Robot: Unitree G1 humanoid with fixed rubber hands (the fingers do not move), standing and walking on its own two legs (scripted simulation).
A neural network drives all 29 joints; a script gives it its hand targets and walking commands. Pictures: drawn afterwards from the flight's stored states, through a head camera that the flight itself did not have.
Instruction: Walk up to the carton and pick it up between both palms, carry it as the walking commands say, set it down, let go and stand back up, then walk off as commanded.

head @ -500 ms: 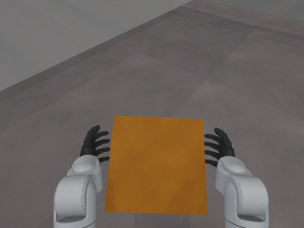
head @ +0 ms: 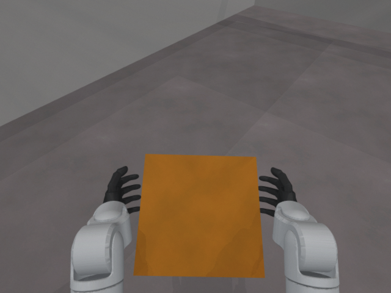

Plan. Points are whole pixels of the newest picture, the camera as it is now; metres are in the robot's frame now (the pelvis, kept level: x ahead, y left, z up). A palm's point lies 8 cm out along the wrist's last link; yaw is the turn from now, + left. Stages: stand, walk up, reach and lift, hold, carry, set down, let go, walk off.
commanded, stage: carry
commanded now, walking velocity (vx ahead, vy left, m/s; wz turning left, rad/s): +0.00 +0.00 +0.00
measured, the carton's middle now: (198, 214) +0.30 +0.00 +0.00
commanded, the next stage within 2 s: none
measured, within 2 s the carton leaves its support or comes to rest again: neither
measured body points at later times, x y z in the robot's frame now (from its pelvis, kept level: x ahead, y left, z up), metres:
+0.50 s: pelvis -0.05 +0.02 +0.00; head -0.07 +0.02 +0.45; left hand +0.23 +0.17 +0.08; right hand +0.23 -0.14 +0.08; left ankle -0.06 +0.13 -0.73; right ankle -0.01 -0.10 -0.73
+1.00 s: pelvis -0.07 +0.03 +0.00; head -0.09 +0.03 +0.45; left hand +0.21 +0.18 +0.07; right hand +0.22 -0.13 +0.07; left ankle -0.06 +0.13 -0.73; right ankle -0.01 -0.10 -0.73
